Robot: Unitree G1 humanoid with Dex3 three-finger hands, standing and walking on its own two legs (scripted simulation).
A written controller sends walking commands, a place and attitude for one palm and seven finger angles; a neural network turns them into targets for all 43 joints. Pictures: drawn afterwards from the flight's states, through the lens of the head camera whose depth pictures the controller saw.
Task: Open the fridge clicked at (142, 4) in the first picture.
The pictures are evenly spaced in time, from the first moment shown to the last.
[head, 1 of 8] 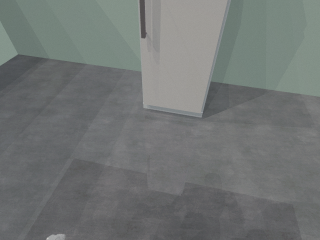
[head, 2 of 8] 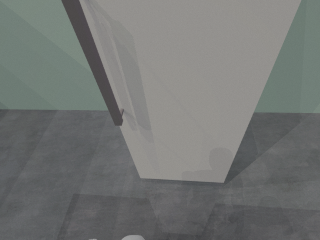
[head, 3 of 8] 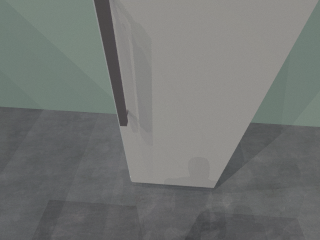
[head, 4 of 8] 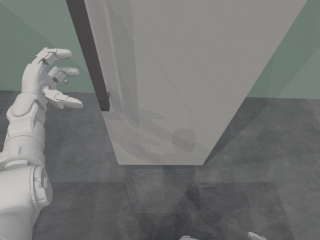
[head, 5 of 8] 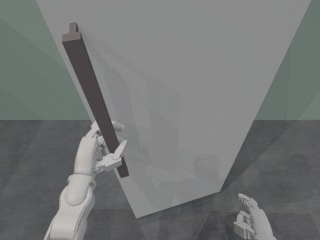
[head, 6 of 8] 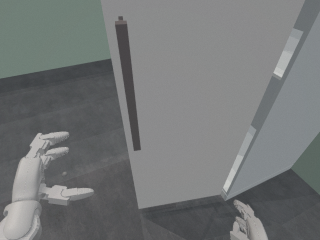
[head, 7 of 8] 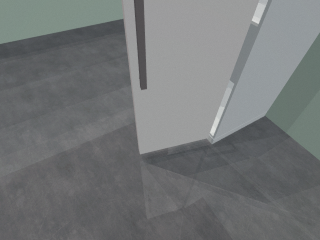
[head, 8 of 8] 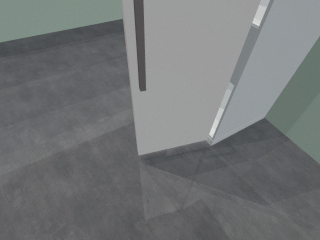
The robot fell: no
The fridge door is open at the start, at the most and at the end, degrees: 0 83 76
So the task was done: yes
